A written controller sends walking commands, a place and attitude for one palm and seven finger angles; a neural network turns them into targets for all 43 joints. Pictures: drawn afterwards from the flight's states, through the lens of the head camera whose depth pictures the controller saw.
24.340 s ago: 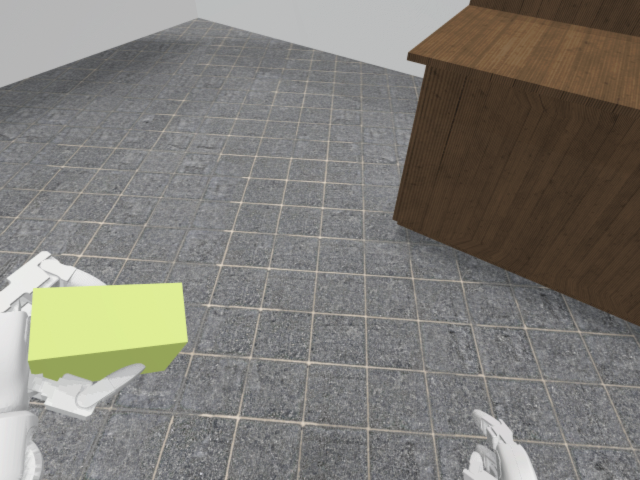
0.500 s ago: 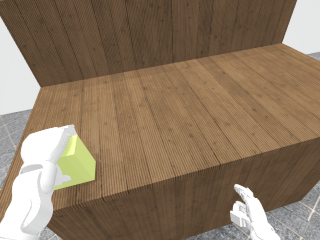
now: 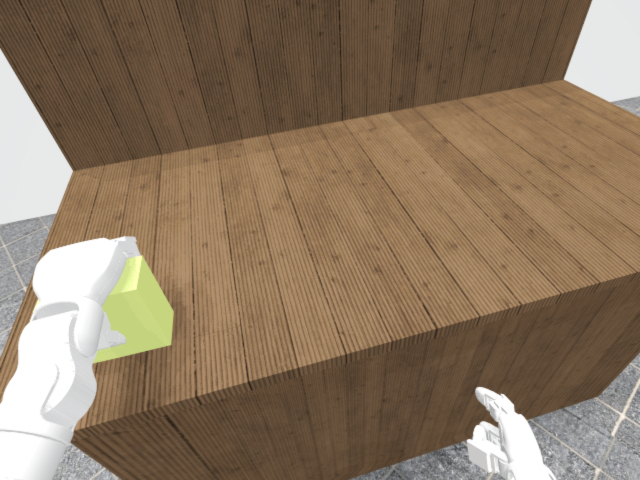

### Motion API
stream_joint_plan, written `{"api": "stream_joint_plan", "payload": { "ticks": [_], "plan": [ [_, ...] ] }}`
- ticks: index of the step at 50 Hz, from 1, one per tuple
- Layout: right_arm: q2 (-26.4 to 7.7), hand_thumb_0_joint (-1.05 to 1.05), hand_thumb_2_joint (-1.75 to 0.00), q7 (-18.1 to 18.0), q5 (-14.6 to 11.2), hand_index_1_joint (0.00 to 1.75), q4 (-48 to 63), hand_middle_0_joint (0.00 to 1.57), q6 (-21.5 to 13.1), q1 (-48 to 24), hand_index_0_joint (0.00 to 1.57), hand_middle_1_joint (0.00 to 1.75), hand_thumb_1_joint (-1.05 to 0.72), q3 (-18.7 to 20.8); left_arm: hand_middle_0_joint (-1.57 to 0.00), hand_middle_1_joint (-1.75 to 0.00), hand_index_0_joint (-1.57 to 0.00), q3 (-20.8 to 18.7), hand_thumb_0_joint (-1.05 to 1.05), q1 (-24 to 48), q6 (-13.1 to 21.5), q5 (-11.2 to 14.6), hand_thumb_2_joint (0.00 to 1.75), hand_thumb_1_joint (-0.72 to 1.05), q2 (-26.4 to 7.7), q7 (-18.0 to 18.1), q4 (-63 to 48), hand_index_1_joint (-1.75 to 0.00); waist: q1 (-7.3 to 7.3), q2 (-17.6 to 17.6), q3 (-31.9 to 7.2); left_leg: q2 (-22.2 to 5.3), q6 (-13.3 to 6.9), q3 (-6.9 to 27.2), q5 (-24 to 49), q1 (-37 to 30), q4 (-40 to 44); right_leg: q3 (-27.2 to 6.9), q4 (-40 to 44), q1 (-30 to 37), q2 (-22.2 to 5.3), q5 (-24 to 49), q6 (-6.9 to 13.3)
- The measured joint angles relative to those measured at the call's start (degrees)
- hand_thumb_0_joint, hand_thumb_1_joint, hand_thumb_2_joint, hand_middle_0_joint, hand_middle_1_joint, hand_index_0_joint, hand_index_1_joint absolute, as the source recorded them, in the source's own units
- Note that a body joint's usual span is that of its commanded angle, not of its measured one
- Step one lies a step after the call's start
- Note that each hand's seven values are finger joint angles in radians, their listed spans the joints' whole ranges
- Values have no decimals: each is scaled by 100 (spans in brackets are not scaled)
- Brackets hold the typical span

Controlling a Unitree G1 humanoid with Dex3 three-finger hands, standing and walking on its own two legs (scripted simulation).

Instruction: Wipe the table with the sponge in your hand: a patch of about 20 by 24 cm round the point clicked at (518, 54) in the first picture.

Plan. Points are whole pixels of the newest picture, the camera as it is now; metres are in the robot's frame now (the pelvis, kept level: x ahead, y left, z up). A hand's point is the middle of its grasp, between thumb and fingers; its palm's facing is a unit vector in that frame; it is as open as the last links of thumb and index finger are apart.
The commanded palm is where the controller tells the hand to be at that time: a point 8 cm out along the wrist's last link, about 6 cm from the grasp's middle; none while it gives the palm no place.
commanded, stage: wipe forward along the first lane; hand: left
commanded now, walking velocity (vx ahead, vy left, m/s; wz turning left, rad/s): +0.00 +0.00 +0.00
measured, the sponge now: (118, 320) +0.26 +0.32 +0.08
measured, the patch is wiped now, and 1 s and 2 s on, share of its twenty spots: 0.15 0.30 0.30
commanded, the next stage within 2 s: slide across to the middle lane in 1.22 s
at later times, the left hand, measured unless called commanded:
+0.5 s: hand (119, 264) +0.32 +0.33 +0.12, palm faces -0.02 -0.01 -1.00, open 10.1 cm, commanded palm +0.30 +0.32 +0.16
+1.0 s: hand (122, 243) +0.36 +0.35 +0.12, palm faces -0.07 -0.01 -1.00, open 10.1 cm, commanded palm +0.34 +0.34 +0.15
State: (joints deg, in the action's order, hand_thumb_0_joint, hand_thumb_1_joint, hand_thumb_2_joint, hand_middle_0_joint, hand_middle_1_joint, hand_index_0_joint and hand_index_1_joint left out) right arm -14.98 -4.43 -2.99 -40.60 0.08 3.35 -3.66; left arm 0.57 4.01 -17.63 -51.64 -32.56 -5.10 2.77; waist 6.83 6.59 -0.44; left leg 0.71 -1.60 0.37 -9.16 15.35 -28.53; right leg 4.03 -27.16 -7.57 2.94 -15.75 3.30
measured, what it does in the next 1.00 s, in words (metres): stands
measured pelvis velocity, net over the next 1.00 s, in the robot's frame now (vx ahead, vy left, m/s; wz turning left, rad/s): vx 0.01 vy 0.01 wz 0.01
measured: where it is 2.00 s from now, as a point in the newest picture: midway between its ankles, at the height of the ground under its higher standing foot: outside the picture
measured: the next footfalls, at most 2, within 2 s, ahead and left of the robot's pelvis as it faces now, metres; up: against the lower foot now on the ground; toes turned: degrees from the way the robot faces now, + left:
none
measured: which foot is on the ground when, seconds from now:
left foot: down 0.00-1.00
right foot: down 0.00-1.00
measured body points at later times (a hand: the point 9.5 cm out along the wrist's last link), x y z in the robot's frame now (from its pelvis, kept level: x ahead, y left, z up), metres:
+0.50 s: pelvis +0.01 +0.01 +0.00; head +0.00 -0.03 +0.45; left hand +0.31 +0.33 +0.17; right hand +0.20 -0.22 -0.11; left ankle +0.07 +0.10 -0.74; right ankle -0.01 -0.08 -0.74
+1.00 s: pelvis +0.01 +0.01 +0.00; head +0.01 -0.01 +0.45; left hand +0.35 +0.35 +0.17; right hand +0.17 -0.24 -0.12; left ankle +0.07 +0.10 -0.74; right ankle -0.01 -0.08 -0.74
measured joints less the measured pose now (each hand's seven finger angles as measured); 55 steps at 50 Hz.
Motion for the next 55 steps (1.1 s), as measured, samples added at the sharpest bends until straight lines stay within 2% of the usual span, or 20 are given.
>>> {"api": "stream_joint_plan", "payload": {
  "ticks": [6, 28, 39, 47, 55],
  "plan": [
    [-96, 1, -90, 5, -13, 30, 11, 20, 47, 151, 20, 30, -90, 87, -72, -135, -74, -149, -2, 112, 137, 23, 103, -50, -32, -3, 235, -133, -63, 15, -26, -4, -8, 8, -58, 116, -96, 6, -53, -94, 5, -36, -7],
    [-103, 1, -90, 64, -133, 30, 60, 20, 296, 482, 20, 30, -90, 153, -72, -134, -75, 116, 0, 1515, 243, -281, 104, -50, 11, 19, 1789, -133, -231, -30, -225, 75, -61, 97, -89, 556, -222, 102, -158, -485, -58, -98, -52],
    [-167, 1, -90, 88, -138, 30, 59, 20, 470, 596, 20, 30, -90, 200, -72, -134, -75, -48, 0, 1602, 461, -247, 104, -50, -78, 68, 2042, -133, -295, -67, -277, 54, -80, 55, -154, 645, -291, 54, -175, -564, -42, -117, -69],
    [-190, 1, -90, 53, -168, 30, 47, 20, 493, 640, 20, 30, -90, 223, -72, -134, -75, -10, 0, 2116, 540, -328, 104, -50, -172, 55, 2657, -133, -359, -110, -276, 58, -83, 87, -132, 749, -298, 85, -164, -651, -40, -97, -68],
    [-195, 1, -90, 74, -171, 30, 81, 20, 520, 775, 20, 30, -90, 246, -72, -134, -75, -99, 0, 2449, 796, -433, 104, -50, -331, 3, 3212, -133, -460, -124, -312, 34, -89, 66, -148, 852, -317, 59, -138, -743, -18, -77, -70]
  ]
}}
